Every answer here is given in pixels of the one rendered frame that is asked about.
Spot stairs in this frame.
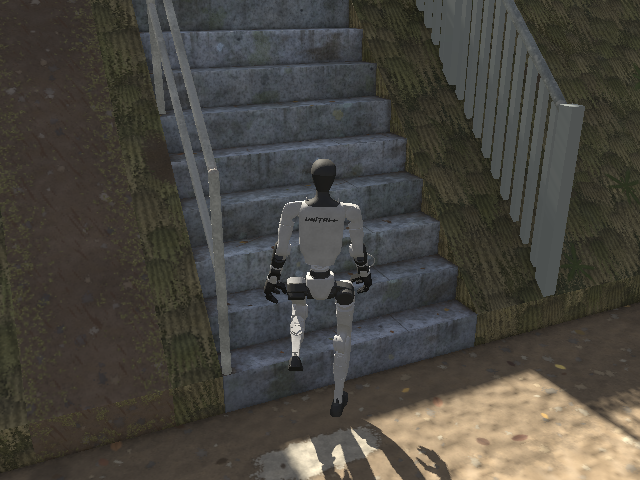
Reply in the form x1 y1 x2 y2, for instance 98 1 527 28
132 0 478 413

